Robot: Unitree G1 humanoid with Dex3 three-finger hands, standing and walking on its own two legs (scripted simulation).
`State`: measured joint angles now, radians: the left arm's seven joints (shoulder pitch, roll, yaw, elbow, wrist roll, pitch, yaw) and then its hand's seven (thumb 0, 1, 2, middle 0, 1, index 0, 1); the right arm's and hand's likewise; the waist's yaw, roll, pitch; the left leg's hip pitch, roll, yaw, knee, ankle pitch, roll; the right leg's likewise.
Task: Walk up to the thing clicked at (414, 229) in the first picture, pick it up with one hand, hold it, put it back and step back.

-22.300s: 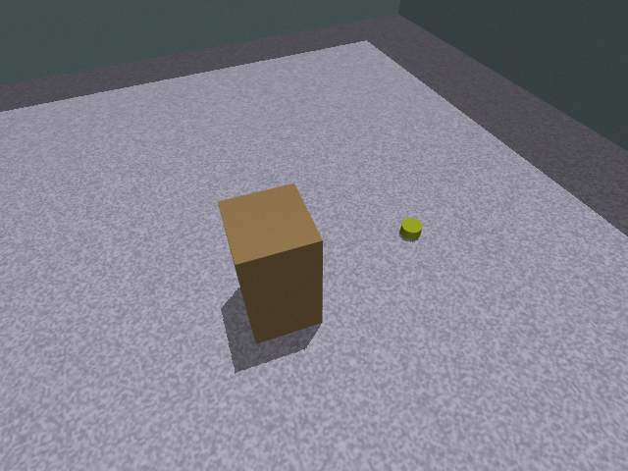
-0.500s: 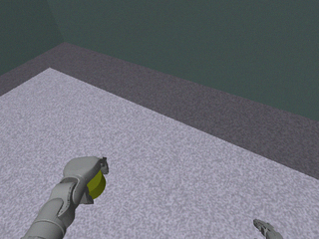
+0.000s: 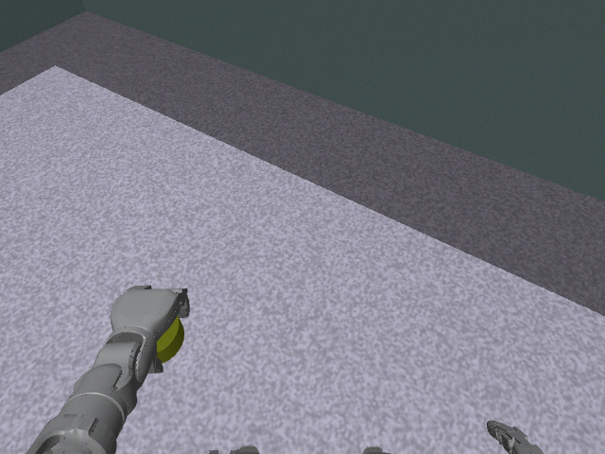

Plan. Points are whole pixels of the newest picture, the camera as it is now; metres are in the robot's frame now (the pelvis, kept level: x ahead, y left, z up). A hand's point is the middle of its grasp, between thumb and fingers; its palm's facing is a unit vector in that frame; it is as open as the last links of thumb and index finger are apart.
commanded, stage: crouch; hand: left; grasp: from above
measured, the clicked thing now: (153, 333) +0.33 +0.25 -0.11
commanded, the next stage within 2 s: lower in 1.56 s
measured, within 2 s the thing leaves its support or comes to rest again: neither
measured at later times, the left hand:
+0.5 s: hand (188, 361) +0.36 +0.25 -0.34, palm faces -0.45 +0.01 -0.89, open 10.2 cm
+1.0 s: hand (202, 371) +0.38 +0.26 -0.49, palm faces -0.45 -0.02 -0.89, open 10.1 cm
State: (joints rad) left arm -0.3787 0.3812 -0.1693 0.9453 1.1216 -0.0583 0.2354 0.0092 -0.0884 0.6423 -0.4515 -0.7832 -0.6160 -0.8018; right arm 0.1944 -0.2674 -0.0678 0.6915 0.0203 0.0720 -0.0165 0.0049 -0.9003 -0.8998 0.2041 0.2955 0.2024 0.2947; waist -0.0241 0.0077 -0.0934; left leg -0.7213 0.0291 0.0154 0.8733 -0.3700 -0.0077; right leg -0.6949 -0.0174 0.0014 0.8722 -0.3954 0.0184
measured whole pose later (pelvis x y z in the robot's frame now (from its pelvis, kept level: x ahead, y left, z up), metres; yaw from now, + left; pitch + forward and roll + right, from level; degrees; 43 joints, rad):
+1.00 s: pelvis -0.06 +0.00 -0.32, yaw -4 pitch +37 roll -6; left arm -0.81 0.59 0.07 1.31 1.23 -0.16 0.41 -0.02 -0.09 0.56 -0.53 -0.72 -0.70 -0.72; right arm 0.12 -0.25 -0.04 0.75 -0.12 -0.07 0.10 0.00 -0.91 -0.90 0.20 0.29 0.20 0.29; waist -0.15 0.01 -0.14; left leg -2.14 0.04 -0.09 2.17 -0.67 0.00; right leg -2.06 0.01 -0.05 2.12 -0.70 0.03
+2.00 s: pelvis -0.06 +0.00 -0.41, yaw -8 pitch +32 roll -8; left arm -0.91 0.75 0.14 1.54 1.29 -0.25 0.49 0.00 -0.09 0.59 -0.51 -0.73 -0.68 -0.74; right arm 0.10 -0.27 0.07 0.78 -0.19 -0.08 0.14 0.00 -0.92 -0.90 0.20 0.30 0.20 0.29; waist -0.22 -0.05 -0.02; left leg -2.35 0.03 -0.16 2.46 -0.68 -0.01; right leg -2.26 0.03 -0.09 2.38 -0.70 0.03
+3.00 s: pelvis -0.06 +0.01 -0.44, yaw -13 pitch +28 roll -12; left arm -0.92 0.91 0.20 1.73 1.32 -0.25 0.66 0.00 -0.09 0.61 -0.49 -0.74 -0.66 -0.76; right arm 0.05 -0.29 0.21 0.77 -0.31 -0.20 0.25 0.00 -0.91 -0.90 0.20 0.30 0.20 0.30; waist -0.31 -0.12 0.09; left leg -2.38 0.03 -0.25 2.59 -0.73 -0.01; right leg -2.25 0.06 -0.15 2.45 -0.71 0.06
